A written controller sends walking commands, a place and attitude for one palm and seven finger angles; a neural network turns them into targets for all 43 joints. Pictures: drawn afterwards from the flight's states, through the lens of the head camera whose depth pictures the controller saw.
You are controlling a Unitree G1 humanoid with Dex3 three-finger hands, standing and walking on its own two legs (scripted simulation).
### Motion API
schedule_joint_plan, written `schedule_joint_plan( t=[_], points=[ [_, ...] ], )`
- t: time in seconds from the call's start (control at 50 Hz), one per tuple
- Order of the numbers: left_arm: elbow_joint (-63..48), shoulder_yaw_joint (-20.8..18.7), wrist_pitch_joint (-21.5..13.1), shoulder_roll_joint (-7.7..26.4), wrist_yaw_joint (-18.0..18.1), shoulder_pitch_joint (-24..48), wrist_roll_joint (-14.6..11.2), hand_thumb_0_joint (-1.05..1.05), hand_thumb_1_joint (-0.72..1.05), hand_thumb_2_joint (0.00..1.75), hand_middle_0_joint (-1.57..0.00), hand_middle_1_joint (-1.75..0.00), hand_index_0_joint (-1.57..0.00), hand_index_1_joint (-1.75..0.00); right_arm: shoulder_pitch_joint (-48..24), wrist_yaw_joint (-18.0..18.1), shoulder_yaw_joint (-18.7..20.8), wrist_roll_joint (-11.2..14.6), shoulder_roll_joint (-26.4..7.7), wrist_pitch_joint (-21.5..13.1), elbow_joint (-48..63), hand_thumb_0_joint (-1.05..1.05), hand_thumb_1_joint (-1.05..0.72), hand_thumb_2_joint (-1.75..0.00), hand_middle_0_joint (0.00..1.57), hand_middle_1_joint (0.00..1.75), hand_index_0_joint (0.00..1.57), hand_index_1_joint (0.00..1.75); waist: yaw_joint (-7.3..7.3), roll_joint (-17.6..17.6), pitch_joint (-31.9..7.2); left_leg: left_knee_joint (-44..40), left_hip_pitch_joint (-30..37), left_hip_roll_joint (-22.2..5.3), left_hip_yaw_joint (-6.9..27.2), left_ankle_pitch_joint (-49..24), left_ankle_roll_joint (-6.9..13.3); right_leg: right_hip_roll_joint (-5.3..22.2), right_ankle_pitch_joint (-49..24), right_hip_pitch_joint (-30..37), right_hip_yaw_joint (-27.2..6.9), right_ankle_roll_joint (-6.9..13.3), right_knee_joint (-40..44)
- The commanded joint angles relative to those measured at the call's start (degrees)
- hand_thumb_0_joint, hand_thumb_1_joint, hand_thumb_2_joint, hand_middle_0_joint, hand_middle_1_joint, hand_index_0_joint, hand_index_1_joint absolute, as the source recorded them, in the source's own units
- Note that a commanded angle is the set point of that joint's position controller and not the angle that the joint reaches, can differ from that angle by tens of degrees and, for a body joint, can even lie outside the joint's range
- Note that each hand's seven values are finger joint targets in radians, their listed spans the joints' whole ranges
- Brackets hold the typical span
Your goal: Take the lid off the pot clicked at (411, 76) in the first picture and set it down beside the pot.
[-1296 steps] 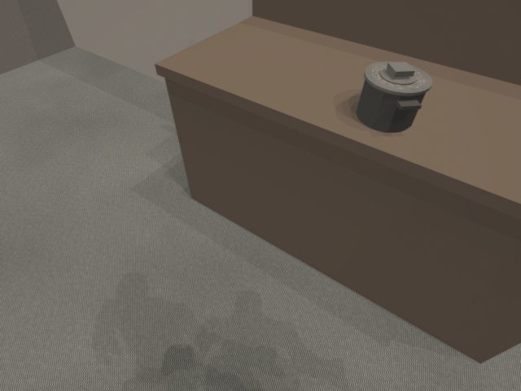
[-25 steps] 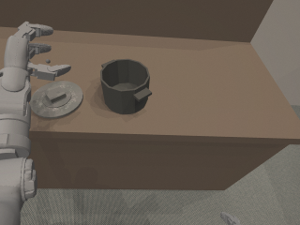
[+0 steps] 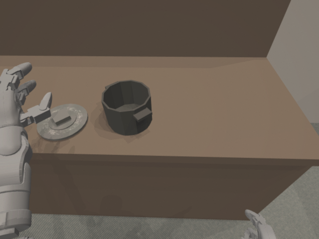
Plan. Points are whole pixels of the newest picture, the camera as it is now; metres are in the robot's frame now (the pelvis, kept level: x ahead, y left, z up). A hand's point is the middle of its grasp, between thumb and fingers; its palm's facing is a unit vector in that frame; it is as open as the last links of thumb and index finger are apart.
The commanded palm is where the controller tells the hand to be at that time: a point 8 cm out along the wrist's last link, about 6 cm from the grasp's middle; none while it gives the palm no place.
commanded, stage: draw the hand back to the body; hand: left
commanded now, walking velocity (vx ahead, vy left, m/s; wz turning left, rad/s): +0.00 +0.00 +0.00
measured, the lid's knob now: (60, 116) +0.48 +0.38 +0.00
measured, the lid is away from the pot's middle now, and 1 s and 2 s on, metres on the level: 0.24 0.24 0.24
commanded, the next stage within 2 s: step back with the hand held close in 1.06 s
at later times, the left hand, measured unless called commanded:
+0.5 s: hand (31, 139) +0.25 +0.27 +0.18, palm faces +0.46 -0.85 -0.26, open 7.4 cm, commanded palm +0.19 +0.30 +0.19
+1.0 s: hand (5, 189) +0.16 +0.27 +0.17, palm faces +0.40 -0.85 -0.35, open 7.4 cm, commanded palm +0.11 +0.31 +0.18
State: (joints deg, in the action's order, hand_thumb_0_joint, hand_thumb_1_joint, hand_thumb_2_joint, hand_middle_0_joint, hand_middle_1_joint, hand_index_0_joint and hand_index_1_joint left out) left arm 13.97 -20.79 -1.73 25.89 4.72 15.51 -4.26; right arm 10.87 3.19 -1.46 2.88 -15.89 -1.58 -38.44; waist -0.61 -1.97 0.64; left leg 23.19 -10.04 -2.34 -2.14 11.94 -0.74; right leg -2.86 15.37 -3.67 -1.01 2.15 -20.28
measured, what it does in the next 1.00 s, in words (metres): stands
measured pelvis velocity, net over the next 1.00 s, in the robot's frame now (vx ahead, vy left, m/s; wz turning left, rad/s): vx -0.02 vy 0.02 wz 0.02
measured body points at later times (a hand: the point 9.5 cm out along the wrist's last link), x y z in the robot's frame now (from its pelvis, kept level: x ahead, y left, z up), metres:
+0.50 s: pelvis +0.00 +0.00 +0.00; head -0.02 -0.02 +0.45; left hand +0.22 +0.31 +0.20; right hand +0.19 -0.23 -0.09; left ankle +0.00 +0.13 -0.74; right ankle -0.05 -0.10 -0.74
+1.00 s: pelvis -0.02 +0.02 +0.00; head -0.05 +0.01 +0.45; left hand +0.13 +0.31 +0.19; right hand +0.18 -0.19 -0.07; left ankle +0.00 +0.13 -0.74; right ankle -0.05 -0.10 -0.74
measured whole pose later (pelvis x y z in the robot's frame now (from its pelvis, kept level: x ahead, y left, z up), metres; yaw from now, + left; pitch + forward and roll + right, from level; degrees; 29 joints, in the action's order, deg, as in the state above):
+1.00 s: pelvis -0.02 +0.02 +0.00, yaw +1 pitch -6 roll -1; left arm -27.8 -17.1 -5.4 19.6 4.1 -28.0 -5.2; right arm 9.2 2.8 -1.5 0.0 -12.2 -6.0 -37.7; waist -3.7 -2.7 1.4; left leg 22.0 -5.4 -0.6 -1.9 10.6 1.0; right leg -1.2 13.2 2.3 -0.5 0.3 -17.1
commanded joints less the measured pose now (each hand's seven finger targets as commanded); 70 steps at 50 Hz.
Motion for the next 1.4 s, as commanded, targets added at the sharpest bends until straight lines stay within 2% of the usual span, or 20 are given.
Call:
schedule_joint_plan(
  t=[0.0,0.02,0.18,0.26,0.32,0.38,0.42,0.5,0.58,0.7,0.78,0.86,0.98,1.06,1.08,1.14,1.16,1.22,1.3,1.38],
  points=[
    [-16.0,-5.7,-4.5,16.3,1.0,15.8,-0.7,0.0,0.69,0.85,-0.23,-0.42,-0.23,-0.42,-6.8,0.9,2.2,-0.3,-6.0,-3.0,8.1,0.0,-0.9,-0.9,0.2,0.3,0.2,0.3,-0.52,-0.1,-13.2,0.1,10.8,2.1,-2.4,-15.6,3.8,1.8,-27.0,-1.3,0.3,-2.1,2.5],
    [-16.4,-7.2,-4.3,17.2,1.1,14.1,-0.8,0.0,0.72,0.85,-0.23,-0.41,-0.23,-0.41,-6.8,1.0,2.2,-0.4,-6.0,-3.0,8.0,0.0,-0.9,-0.9,0.2,0.3,0.2,0.3,-0.9,0.4,-13.4,0.0,10.6,2.1,-2.3,-15.4,3.7,2.0,-27.8,-0.6,0.2,-2.3,2.5],
    [-22.7,-4.7,-4.7,11.9,0.4,5.6,-1.8,0.0,0.9,0.9,-0.2,-0.3,-0.2,-0.3,-9.2,0.8,2.3,-0.5,-5.1,-3.5,8.6,0.0,-0.9,-0.9,0.2,0.3,0.2,0.3,-1.06,1.2,-10.3,-0.6,11.6,2.2,-2.6,-14.5,3.8,2.1,-27.2,-1.6,0.2,-2.6,3.7],
    [-27.2,-7.0,-5.5,12.7,0.7,1.4,-1.9,0.0,0.9,0.9,-0.2,-0.3,-0.2,-0.3,-9.7,0.9,2.3,-0.9,-4.6,-4.1,8.7,0.0,-0.9,-0.9,0.2,0.3,0.2,0.3,-1.5,-0.3,-10.5,-0.9,12.6,2.3,-2.5,-14.6,3.9,2.2,-26.1,-1.0,0.2,-2.4,4.2],
    [-27.9,-5.6,-5.2,10.0,0.5,-2.9,-2.2,0.0,0.9,0.9,-0.2,-0.3,-0.2,-0.3,-10.2,1.0,2.2,-1.2,-4.2,-4.3,8.7,0.0,-0.9,-0.9,0.2,0.3,0.2,0.3,-1.88,1.0,-8.6,-1.5,12.5,2.2,-2.3,-14.5,3.8,1.9,-24.6,-1.4,0.4,-2.3,4.8],
    [-37.7,-4.5,-7.0,9.6,0.8,-2.5,-2.0,0.0,0.9,0.9,-0.2,-0.3,-0.2,-0.3,-11.1,0.9,2.3,-1.4,-3.9,-5.5,9.5,0.0,-0.9,-0.9,0.2,0.3,0.2,0.3,-1.81,-5.1,-11.1,-1.8,15.5,2.2,-2.2,-15.5,3.7,1.8,-22.8,-1.3,0.6,-1.6,5.1],
    [-33.7,-5.2,-6.2,8.5,0.8,-10.1,-2.1,0.0,0.9,0.9,-0.2,-0.3,-0.2,-0.3,-10.4,0.9,2.2,-1.7,-3.7,-5.5,8.9,0.0,-0.9,-0.9,0.2,0.3,0.2,0.3,-2.4,-1.7,-8.8,-2.0,14.3,2.0,-2.0,-15.9,3.7,1.6,-23.0,-1.3,1.0,-1.7,5.1],
    [-36.0,-5.5,-6.4,7.8,0.5,-14.3,-2.3,0.0,0.9,0.9,-0.2,-0.3,-0.2,-0.3,-10.7,0.8,2.4,-1.8,-3.6,-5.2,9.1,0.0,-0.9,-0.9,0.2,0.3,0.2,0.3,-2.32,1.6,-6.3,-2.9,13.0,1.7,-1.7,-14.1,3.5,1.5,-20.1,-1.8,1.3,-1.7,5.9],
    [-44.7,-3.5,-7.9,6.1,0.3,-18.3,-2.0,0.0,0.9,0.9,-0.2,-0.3,-0.2,-0.3,-11.3,0.6,2.4,-2.1,-3.1,-6.5,10.0,0.0,-0.9,-0.9,0.2,0.3,0.2,0.3,-2.5,-3.7,-8.7,-3.0,15.2,1.6,-1.3,-14.5,3.3,1.5,-18.6,-1.5,1.5,-1.3,5.8],
    [-43.9,-5.1,-7.1,5.7,0.2,-28.7,-2.1,0.0,0.9,0.9,-0.2,-0.3,-0.2,-0.3,-10.5,0.4,2.4,-2.5,-3.0,-6.1,9.5,0.0,-0.9,-0.9,0.2,0.3,0.2,0.3,-2.69,1.0,-4.2,-3.7,12.6,1.0,-0.8,-12.9,3.0,1.3,-16.0,-2.5,1.9,-1.3,6.7],
    [-50.8,-3.0,-8.0,4.0,-0.1,-31.5,-1.7,0.0,0.9,0.9,-0.2,-0.3,-0.2,-0.3,-11.2,0.3,2.4,-2.7,-2.6,-6.8,10.4,0.0,-0.9,-0.9,0.2,0.3,0.2,0.3,-2.61,-2.4,-4.7,-3.7,13.2,1.1,-0.4,-11.5,3.0,1.5,-14.0,-3.0,2.0,-1.2,6.8],
    [-55.0,-2.8,-7.8,3.9,0.2,-37.3,-1.4,0.0,0.9,0.9,-0.2,-0.3,-0.2,-0.3,-10.6,-0.1,2.4,-2.8,-2.5,-7.4,10.6,0.0,-0.9,-0.9,0.2,0.3,0.2,0.3,-2.37,-2.6,-4.3,-3.3,12.6,0.9,0.1,-11.2,2.6,1.5,-13.4,-2.9,2.2,-1.0,6.6],
    [-51.5,-2.9,-7.5,3.1,1.0,-34.0,-1.1,0.0,0.9,0.9,-0.2,-0.3,-0.2,-0.3,-10.5,0.8,2.2,-2.8,-2.4,-7.4,9.7,0.0,-0.9,-0.9,0.2,0.3,0.2,0.3,-1.88,-0.5,1.5,-4.8,10.1,0.8,1.0,-3.8,2.4,1.3,-5.5,-6.2,2.2,-0.9,8.6],
    [-54.9,-0.2,-7.8,1.1,0.4,-36.6,-0.9,0.0,0.9,0.9,-0.2,-0.3,-0.2,-0.3,-10.8,0.5,2.1,-2.8,-2.3,-8.1,10.6,0.0,-0.9,-0.9,0.2,0.3,0.2,0.3,-2.07,-2.7,-0.9,-4.9,11.4,0.7,1.4,-3.3,2.5,1.5,-5.2,-5.3,2.0,-0.8,7.8],
    [-56.7,-0.3,-8.2,1.6,0.6,-36.4,-0.6,0.0,0.9,0.9,-0.2,-0.3,-0.2,-0.3,-10.9,0.4,2.2,-2.9,-2.3,-8.4,10.6,0.0,-0.9,-0.9,0.2,0.3,0.2,0.3,-2.41,-4.0,-2.9,-4.9,11.8,0.8,1.6,-3.7,2.4,1.5,-5.7,-4.4,1.9,-0.7,7.5],
    [-55.9,-3.6,-7.9,4.6,1.4,-36.6,-0.5,0.0,0.9,0.9,-0.2,-0.3,-0.2,-0.3,-10.5,0.7,2.1,-3.2,-2.3,-8.6,10.1,0.0,-0.9,-0.9,0.2,0.3,0.2,0.3,-3.09,-2.5,-2.4,-5.3,10.5,0.8,2.2,-3.4,2.2,1.3,-5.5,-3.4,1.9,-0.5,7.5],
    [-59.9,-13.1,-11.1,13.7,2.1,-27.9,-0.9,0.0,0.9,0.9,-0.2,-0.3,-0.2,-0.3,-10.0,0.5,1.3,-2.0,-3.3,-6.6,13.4,0.0,-0.9,-0.9,0.2,0.3,0.2,0.3,-1.45,-5.7,4.5,-4.0,5.2,0.3,2.7,3.8,3.5,3.5,-4.4,-8.8,-2.8,-0.6,9.3],
    [-52.4,-5.8,-11.2,4.2,0.8,-40.1,0.3,0.0,0.9,0.9,-0.2,-0.3,-0.2,-0.3,-8.4,0.0,2.5,-2.8,-3.0,-5.3,12.4,0.0,-0.9,-0.9,0.2,0.3,0.2,0.3,-0.98,4.1,2.8,1.1,4.5,1.0,3.7,0.7,4.0,6.0,-5.0,-12.0,-5.9,-0.6,10.4],
    [-52.7,-2.6,-11.3,1.7,-0.4,-44.6,0.5,0.0,0.9,0.9,-0.2,-0.3,-0.2,-0.3,-7.2,-0.6,3.8,-2.2,-4.3,-3.7,14.1,0.0,-0.9,-0.9,0.2,0.3,0.2,0.3,-0.04,0.7,-2.1,0.7,4.8,-1.0,3.2,-4.9,3.9,6.1,-11.3,-10.4,-2.9,-1.5,5.6],
    [-57.9,-6.1,-11.9,5.3,0.2,-48.7,0.5,0.0,0.9,0.9,-0.2,-0.3,-0.2,-0.3,-6.0,-0.1,4.3,-2.1,-4.4,-2.5,16.1,0.0,-0.9,-0.9,0.2,0.3,0.2,0.3,-0.43,0.0,-7.3,-1.2,3.6,-2.4,4.1,-11.9,4.4,4.4,-16.0,-6.2,0.0,-2.3,-0.6]
  ],
)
